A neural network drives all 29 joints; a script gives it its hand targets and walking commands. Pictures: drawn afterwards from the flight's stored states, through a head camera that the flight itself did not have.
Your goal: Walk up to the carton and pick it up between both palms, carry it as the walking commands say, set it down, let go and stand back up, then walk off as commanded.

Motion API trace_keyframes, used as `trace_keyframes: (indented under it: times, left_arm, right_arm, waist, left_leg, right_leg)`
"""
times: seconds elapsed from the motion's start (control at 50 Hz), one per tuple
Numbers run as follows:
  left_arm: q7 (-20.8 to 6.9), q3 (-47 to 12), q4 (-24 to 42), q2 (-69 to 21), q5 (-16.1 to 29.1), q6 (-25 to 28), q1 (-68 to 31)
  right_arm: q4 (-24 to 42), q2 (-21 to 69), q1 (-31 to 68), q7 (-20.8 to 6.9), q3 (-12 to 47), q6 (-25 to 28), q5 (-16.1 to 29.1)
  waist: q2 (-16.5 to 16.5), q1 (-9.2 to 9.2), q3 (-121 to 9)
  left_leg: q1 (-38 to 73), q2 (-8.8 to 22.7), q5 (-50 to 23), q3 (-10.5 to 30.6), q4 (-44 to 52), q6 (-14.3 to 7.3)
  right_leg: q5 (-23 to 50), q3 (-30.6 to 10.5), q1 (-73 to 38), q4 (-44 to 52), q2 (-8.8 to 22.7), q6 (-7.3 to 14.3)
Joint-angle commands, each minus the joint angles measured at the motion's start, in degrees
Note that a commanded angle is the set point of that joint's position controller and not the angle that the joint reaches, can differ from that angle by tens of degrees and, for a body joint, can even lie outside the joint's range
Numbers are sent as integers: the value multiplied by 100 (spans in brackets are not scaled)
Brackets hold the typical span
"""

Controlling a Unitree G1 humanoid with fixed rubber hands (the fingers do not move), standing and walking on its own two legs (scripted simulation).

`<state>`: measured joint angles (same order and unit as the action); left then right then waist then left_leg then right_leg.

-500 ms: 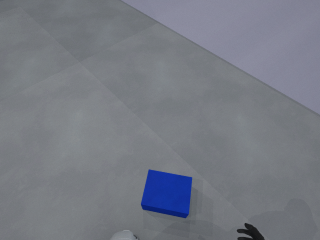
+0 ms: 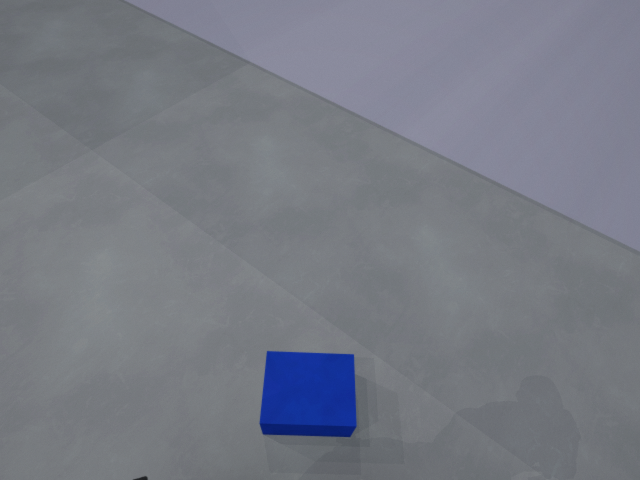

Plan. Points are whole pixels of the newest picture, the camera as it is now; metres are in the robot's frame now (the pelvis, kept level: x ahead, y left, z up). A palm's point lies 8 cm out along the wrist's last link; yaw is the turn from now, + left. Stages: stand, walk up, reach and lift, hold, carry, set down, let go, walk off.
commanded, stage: walk up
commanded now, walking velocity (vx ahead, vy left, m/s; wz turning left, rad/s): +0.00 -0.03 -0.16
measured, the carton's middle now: (308, 394) +0.40 +0.00 -0.70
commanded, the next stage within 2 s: none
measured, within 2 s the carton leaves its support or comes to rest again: neither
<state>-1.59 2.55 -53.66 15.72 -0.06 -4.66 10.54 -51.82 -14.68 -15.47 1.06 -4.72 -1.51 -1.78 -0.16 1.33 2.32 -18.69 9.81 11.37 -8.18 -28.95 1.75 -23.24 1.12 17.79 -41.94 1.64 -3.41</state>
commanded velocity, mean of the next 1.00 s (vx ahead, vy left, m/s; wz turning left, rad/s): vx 0.00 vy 0.02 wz -0.01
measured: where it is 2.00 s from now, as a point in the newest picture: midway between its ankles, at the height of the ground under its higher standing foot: outside the picture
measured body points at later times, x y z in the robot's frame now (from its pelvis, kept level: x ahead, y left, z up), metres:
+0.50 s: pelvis +0.00 -0.03 +0.00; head +0.02 -0.03 +0.45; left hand +0.04 +0.21 -0.16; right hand +0.02 -0.27 -0.16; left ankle +0.00 +0.08 -0.73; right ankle -0.04 -0.15 -0.74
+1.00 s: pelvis +0.01 +0.05 +0.00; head +0.02 +0.06 +0.45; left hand +0.02 +0.28 -0.16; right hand +0.03 -0.19 -0.15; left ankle +0.03 +0.15 -0.74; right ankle -0.02 -0.07 -0.74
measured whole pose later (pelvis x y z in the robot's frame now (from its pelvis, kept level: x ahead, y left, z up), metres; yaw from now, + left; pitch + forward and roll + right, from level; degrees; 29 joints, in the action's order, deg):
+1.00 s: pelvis +0.01 +0.05 +0.00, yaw -2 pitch +0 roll +1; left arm 2.0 1.6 -64.2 11.2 -0.3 -0.8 14.3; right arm -61.3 -8.7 -13.8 1.7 -2.0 0.0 -0.8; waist -3.2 0.4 0.9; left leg -11.7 -0.5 10.0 -5.7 -21.5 -1.5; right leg -14.6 0.0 9.8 -24.6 1.6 -0.3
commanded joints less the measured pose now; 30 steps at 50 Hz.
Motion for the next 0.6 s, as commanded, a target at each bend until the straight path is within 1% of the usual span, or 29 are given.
trace_keyframes:
  times: [0.0,0.02,0.04,0.06,0.08,0.1,0.12,0.16,0.18,0.22,0.24,0.26,0.28,0.3,0.32,0.34,0.36,0.38,0.4,0.42,0.44,0.46,0.48,0.5,0.52,0.54,0.56,0.58]
  left_arm:
    - [89,-63,-169,72,22,270,661]
    - [102,-46,-308,150,6,345,808]
    - [106,31,-361,454,-47,424,795]
    - [123,93,-343,779,-116,458,523]
    - [164,68,-326,689,-137,481,86]
    - [203,35,-283,473,-115,514,-281]
    - [231,-9,-287,328,-86,540,-392]
    - [288,-85,-470,164,-13,605,-235]
    - [298,-84,-557,136,-4,621,-128]
    - [329,-52,-729,152,-24,615,101]
    - [350,-39,-810,140,-31,603,186]
    - [366,-31,-887,110,-26,592,245]
    - [374,-26,-952,71,-1,584,245]
    - [376,-41,-972,-13,18,592,253]
    - [374,-85,-942,-143,23,610,312]
    - [380,-80,-903,-201,49,586,283]
    - [385,-84,-901,-240,44,573,308]
    - [385,-87,-922,-252,29,559,330]
    - [393,-87,-902,-100,25,553,313]
    - [460,49,-856,365,-62,559,649]
    - [529,128,-956,647,-73,521,952]
    - [579,166,-966,720,-94,503,1074]
    - [615,209,-925,793,-117,491,1158]
    - [620,196,-824,684,-121,483,966]
    - [608,197,-739,561,-112,475,597]
    - [587,196,-684,512,-121,473,340]
    - [558,195,-677,487,-134,475,192]
    - [514,189,-676,462,-163,472,74]
  right_arm:
    - [73,-944,-105,-75,-275,0,34]
    - [-42,-653,-351,-78,-225,-6,81]
    - [-57,-233,-488,-92,-112,0,122]
    - [201,-78,-148,-93,74,-72,159]
    - [160,-123,75,-96,120,-126,159]
    - [-18,-139,-40,-116,101,-111,164]
    - [-174,-191,-173,-108,63,-81,137]
    - [-399,-203,-327,-80,66,-16,122]
    - [-441,-140,-293,-53,101,7,123]
    - [-494,-37,-175,4,148,28,149]
    - [-536,20,-166,28,175,47,158]
    - [-602,82,-214,50,209,76,167]
    - [-697,129,-338,70,245,119,171]
    - [-806,86,-482,90,257,172,164]
    - [-865,-86,-455,99,227,207,156]
    - [-886,-149,-317,75,247,224,186]
    - [-916,-99,-261,78,285,232,177]
    - [-953,-41,-255,90,314,230,172]
    - [-944,-48,-222,107,345,185,122]
    - [-867,-242,-59,91,169,48,83]
    - [-732,-170,62,71,155,-16,96]
    - [-639,-52,182,64,161,-77,76]
    - [-503,-77,379,59,107,-150,42]
    - [-464,-70,382,56,78,-177,34]
    - [-455,-24,280,26,89,-179,46]
    - [-452,-4,208,-7,113,-181,58]
    - [-459,12,160,-37,148,-179,70]
    - [-492,41,95,-61,193,-166,89]
  waist:
    - [1302,-271,-515]
    - [680,-334,-563]
    - [-501,-429,-377]
    - [-1575,-452,-19]
    - [-1598,-293,183]
    - [-1505,-121,349]
    - [-1287,-56,337]
    - [-896,-51,54]
    - [-843,-97,-46]
    - [-922,-198,-33]
    - [-922,-195,-10]
    - [-878,-143,-11]
    - [-820,-57,-54]
    - [-676,35,-165]
    - [-283,37,-259]
    - [178,-34,-164]
    - [349,-57,-81]
    - [413,-69,-33]
    - [537,-162,-25]
    - [934,-300,-19]
    - [254,-404,-143]
    - [-501,-486,-71]
    - [-894,-613,-32]
    - [-752,-512,-9]
    - [-779,-349,29]
    - [-910,-229,28]
    - [-1052,-151,-62]
    - [-1177,-74,-161]
  left_leg:
    - [425,575,-388,645,687,-602]
    - [186,229,174,467,290,-419]
    - [-406,-236,1145,305,-563,-131]
    - [-760,-564,1805,435,-897,115]
    - [-401,-504,1642,845,-1196,73]
    - [-281,-519,1215,996,-1315,-24]
    - [-295,-564,915,936,-1418,-28]
    - [-119,-614,759,868,-1295,51]
    - [-63,-637,851,828,-1114,71]
    - [19,-667,1012,747,-666,85]
    - [138,-682,869,710,-317,73]
    - [349,-709,528,661,192,43]
    - [642,-726,43,586,718,14]
    - [1106,-592,-558,609,1088,-45]
    - [1473,-334,-1342,851,960,-146]
    - [1370,-218,-1881,1046,877,-287]
    - [1366,-166,-2021,1047,857,-331]
    - [1309,-171,-1965,1010,870,-329]
    - [1188,-224,-1896,883,786,-332]
    - [241,-574,-1416,657,149,-166]
    - [-271,-728,-744,441,-382,-32]
    - [-843,-797,895,448,-977,49]
    - [-1357,-716,1768,628,-2091,152]
    - [-1358,-600,1786,837,-2599,208]
    - [-1103,-508,1587,931,-2537,240]
    - [-839,-533,1371,894,-2317,263]
    - [-514,-603,1243,818,-1963,259]
    - [-109,-693,1109,708,-1444,230]
  right_leg:
    - [892,624,-834,1818,-260,135]
    - [1117,203,-1353,2296,104,156]
    - [985,-904,-1541,2792,1014,266]
    - [1210,-1891,-810,3266,1770,760]
    - [1004,-1841,-297,3488,1663,1003]
    - [1122,-1348,-281,3320,1369,926]
    - [1716,-951,-486,3108,1170,910]
    - [3063,-578,-902,2734,1031,983]
    - [3476,-509,-1102,2645,1031,1037]
    - [3810,-591,-1317,2613,1105,1135]
    - [3857,-624,-1356,2577,1119,1139]
    - [3816,-603,-1365,2489,1078,1079]
    - [3643,-527,-1345,2364,961,963]
    - [3304,-417,-1173,2230,808,829]
    - [2779,-303,-890,2179,568,680]
    - [2052,-156,-896,2298,424,583]
    - [1706,-158,-896,2363,402,574]
    - [1625,-133,-939,2394,401,560]
    - [1907,-144,-1015,2299,507,435]
    - [2757,-741,-1521,1999,1129,662]
    - [3568,-1253,-1818,1891,1671,957]
    - [4056,-1673,-1813,2045,2177,1237]
    - [4189,-2069,-1659,2295,2597,1505]
    - [4080,-1860,-1360,2297,2493,1542]
    - [3693,-1473,-987,2330,2255,1362]
    - [3459,-1151,-683,2366,2019,1203]
    - [3290,-870,-517,2366,1793,1075]
    - [3103,-605,-368,2331,1572,973]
